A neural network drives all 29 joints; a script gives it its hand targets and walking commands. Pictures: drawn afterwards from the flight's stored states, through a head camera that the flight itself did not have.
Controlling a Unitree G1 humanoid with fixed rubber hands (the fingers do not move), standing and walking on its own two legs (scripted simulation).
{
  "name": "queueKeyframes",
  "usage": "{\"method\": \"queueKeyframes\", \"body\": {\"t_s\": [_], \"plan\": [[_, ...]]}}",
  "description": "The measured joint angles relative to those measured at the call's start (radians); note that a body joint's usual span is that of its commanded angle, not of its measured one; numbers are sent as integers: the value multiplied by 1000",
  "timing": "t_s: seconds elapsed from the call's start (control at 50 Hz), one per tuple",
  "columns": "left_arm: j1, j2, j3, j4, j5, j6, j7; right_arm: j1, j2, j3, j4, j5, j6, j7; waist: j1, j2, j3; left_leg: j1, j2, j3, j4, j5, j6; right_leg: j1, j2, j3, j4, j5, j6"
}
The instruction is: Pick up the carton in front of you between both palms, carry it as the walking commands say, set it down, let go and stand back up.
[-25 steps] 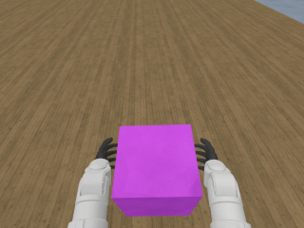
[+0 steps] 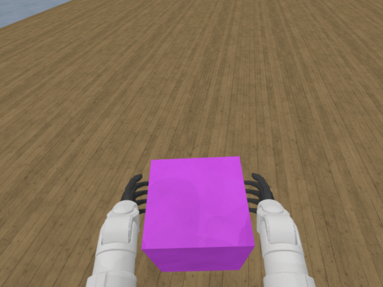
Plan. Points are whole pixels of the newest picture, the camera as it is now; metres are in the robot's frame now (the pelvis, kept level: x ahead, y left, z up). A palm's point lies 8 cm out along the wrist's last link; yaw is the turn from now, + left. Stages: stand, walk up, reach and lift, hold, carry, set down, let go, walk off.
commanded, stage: hold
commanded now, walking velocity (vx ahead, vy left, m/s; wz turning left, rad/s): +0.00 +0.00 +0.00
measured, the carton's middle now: (197, 218) +0.32 +0.00 -0.06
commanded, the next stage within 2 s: set down in 0.32 s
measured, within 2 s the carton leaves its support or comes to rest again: neither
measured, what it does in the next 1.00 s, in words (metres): lowers itself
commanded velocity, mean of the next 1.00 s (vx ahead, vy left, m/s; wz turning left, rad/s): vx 0.00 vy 0.00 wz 0.00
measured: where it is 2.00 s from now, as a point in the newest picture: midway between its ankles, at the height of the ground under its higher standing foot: outside the picture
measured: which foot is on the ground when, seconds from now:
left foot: down 0.00-1.00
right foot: down 0.00-1.00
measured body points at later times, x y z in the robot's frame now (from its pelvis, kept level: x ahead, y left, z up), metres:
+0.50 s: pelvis +0.00 -0.04 +0.00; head -0.03 -0.06 +0.45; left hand +0.32 +0.12 +0.03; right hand +0.32 -0.18 +0.03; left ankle -0.01 +0.12 -0.74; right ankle +0.06 -0.14 -0.74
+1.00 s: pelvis -0.03 -0.01 -0.08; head +0.19 -0.05 +0.31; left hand +0.36 +0.10 -0.17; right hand +0.37 -0.20 -0.18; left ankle -0.01 +0.12 -0.74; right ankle +0.06 -0.14 -0.74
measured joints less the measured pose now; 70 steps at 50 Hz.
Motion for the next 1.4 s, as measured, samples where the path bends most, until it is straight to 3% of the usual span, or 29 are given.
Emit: {"method": "queueKeyframes", "body": {"t_s": [0.18, 0.4, 0.6, 0.68, 0.76, 0.86, 0.94, 1.06, 1.26, 1.4], "plan": [[-30, -9, 20, 34, 31, -3, -16, 0, 0, -16, -5, -2, 10, 11, -15, 7, -6, 5, 26, -37, -23, 13, -29, 2, 27, -26, -1, -3, -34], [-46, -13, 47, 49, 44, -7, -27, -17, 4, -28, 5, -6, 15, 18, -13, 13, -11, 7, 32, -69, -33, 12, -25, 2, 44, -34, 2, -9, -53], [-215, -74, 221, 203, 167, -98, -8, -205, 25, -216, 204, -117, -96, 41, -30, 23, 22, -114, 17, -78, 102, -41, -36, -104, 46, -28, 103, -47, -46], [-281, -100, 278, 245, 212, -176, 9, -283, 3, -273, 273, -158, -180, 60, -40, 24, 44, -241, 0, -63, 175, -58, -37, -236, 38, -9, 177, -62, -34], [-308, -109, 289, 256, 204, -286, 30, -315, -24, -277, 299, -155, -291, 74, -44, 18, 56, -418, -20, -37, 241, -64, -29, -423, 30, 22, 251, -66, -21], [-304, -107, 245, 235, 117, -424, 79, -329, -57, -246, 297, -95, -431, 63, -44, 12, 59, -680, -41, -13, 345, -75, -24, -692, 24, 51, 357, -73, -8], [-293, -101, 187, 193, 13, -491, 130, -342, -82, -206, 274, -25, -491, 43, -47, 17, 14, -908, -57, -11, 452, -96, -27, -918, 23, 62, 460, -91, -1], [-331, -78, 153, 148, -78, -504, 162, -402, -101, -193, 249, 36, -497, 39, -51, 18, -98, -1186, -74, -18, 620, -139, -39, -1193, 30, 65, 624, -131, 4], [-480, -55, 249, 205, -31, -416, 116, -546, -122, -249, 319, -6, -411, 42, -51, 30, -192, -1448, -87, -27, 858, -216, -63, -1461, 51, 58, 858, -198, -5], [-564, -20, 260, 268, -35, -414, 123, -607, -152, -227, 357, 4, -399, 8, -45, 35, -217, -1610, -98, -19, 1003, -263, -78, -1635, 67, 68, 1011, -235, -5]]}}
